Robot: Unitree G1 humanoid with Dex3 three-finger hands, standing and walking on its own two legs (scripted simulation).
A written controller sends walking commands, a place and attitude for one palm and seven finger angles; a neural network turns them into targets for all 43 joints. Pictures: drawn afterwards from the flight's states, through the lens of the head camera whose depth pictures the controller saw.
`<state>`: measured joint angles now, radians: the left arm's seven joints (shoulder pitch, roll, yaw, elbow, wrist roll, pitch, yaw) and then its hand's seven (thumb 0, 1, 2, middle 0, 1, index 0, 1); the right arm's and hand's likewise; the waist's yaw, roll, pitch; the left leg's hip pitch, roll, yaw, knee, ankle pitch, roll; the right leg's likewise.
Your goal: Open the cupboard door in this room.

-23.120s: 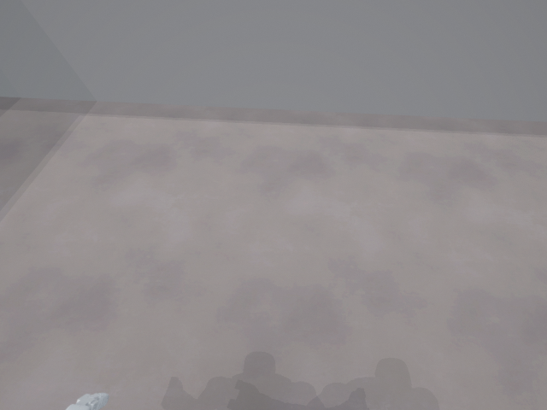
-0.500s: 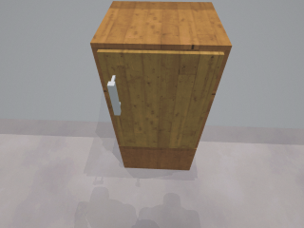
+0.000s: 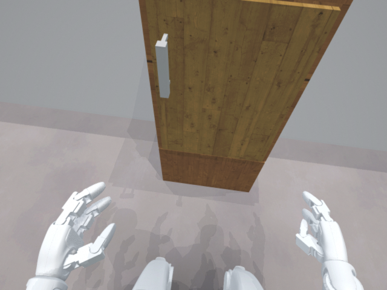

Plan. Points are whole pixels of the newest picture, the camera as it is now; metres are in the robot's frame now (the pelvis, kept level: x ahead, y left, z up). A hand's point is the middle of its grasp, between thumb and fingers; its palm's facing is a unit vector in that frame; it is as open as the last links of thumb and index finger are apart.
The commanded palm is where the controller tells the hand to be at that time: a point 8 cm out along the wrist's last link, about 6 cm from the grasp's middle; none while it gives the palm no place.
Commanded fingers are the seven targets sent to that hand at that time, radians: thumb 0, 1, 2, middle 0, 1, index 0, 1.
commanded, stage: raise the hand with hooked fingers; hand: left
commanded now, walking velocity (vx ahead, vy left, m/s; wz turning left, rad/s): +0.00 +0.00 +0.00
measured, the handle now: (165, 67) +0.63 +0.16 +0.09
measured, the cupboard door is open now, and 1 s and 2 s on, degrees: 0 0 0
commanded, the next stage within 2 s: move the hooked fingers beside the handle in 1.62 s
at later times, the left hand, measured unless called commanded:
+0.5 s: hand (76, 201) +0.24 +0.24 +0.07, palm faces -0.02 -1.00 -0.06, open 11.9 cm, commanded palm +0.22 +0.30 +0.08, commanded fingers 0.00 -0.27 0.40 -0.28 -1.05 -0.28 -1.05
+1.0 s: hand (58, 170) +0.28 +0.29 +0.09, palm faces +0.00 -1.00 -0.06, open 13.9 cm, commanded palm +0.26 +0.33 +0.10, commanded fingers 0.00 -0.50 0.30 -0.30 -1.20 -0.30 -1.20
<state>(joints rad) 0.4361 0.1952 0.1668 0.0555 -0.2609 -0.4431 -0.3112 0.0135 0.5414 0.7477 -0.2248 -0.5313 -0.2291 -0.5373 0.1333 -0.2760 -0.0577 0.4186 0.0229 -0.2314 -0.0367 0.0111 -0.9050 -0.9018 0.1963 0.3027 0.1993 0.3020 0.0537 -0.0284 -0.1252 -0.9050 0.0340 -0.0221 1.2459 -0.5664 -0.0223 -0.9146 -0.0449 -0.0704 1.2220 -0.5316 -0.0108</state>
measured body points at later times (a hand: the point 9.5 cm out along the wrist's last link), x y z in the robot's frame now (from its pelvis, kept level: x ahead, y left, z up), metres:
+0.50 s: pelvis +0.00 +0.03 +0.02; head +0.06 +0.04 +0.46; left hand +0.24 +0.30 +0.07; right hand +0.14 -0.24 -0.05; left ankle +0.03 +0.13 -0.63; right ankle +0.04 -0.12 -0.63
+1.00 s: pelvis +0.01 +0.02 +0.03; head +0.07 +0.04 +0.48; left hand +0.28 +0.34 +0.10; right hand +0.19 -0.21 -0.04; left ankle +0.03 +0.13 -0.63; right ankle +0.04 -0.12 -0.63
